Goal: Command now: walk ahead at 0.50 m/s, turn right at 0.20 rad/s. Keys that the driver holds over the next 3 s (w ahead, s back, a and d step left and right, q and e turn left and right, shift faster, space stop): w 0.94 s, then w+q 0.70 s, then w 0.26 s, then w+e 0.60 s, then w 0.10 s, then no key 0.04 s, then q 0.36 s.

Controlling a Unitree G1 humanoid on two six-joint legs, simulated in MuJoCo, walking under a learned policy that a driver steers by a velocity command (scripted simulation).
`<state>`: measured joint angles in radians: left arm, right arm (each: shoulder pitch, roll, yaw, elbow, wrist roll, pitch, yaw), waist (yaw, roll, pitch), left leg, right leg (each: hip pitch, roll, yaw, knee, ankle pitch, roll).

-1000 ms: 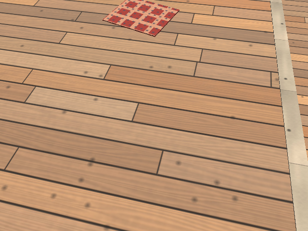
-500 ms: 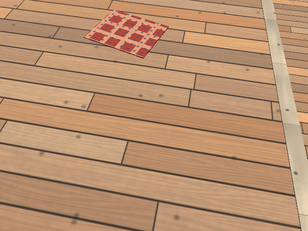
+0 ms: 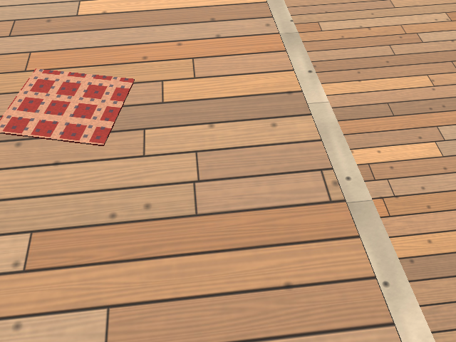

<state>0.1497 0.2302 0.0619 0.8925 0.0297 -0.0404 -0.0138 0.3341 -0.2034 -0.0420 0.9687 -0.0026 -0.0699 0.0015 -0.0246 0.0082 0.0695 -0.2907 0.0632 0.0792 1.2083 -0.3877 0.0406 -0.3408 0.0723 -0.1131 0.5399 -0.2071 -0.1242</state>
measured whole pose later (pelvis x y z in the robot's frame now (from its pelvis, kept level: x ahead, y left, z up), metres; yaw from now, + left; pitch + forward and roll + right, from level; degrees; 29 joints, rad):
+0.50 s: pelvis +0.28 +0.03 -0.01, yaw -1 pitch +0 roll +0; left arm 0.42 0.21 0.03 1.06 0.01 -0.07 0.01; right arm 0.08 -0.21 -0.04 0.86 -0.03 -0.07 0.01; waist 0.03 -0.01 0.07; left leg -0.42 -0.02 0.11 0.57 -0.13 0.11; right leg -0.04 0.06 -0.03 0.82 -0.47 -0.09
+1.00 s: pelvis +0.55 +0.00 +0.00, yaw +0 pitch +1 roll +2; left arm 0.00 0.20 0.02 0.85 0.03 -0.07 -0.02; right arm 0.47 -0.19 -0.03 1.05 -0.02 -0.07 -0.01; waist -0.06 -0.02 0.06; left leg 0.12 -0.05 0.07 0.31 -0.42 0.03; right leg -0.47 -0.02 -0.07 0.52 -0.10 -0.09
